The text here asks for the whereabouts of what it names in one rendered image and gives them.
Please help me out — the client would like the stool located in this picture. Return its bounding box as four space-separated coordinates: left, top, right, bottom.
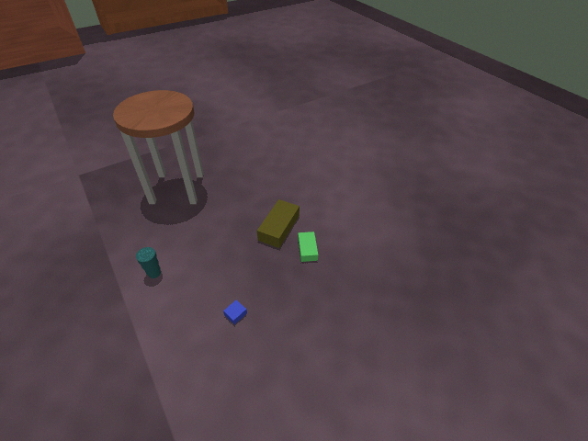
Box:
113 90 204 204

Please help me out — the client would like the bookshelf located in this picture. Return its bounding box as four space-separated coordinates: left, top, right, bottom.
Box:
92 0 228 35

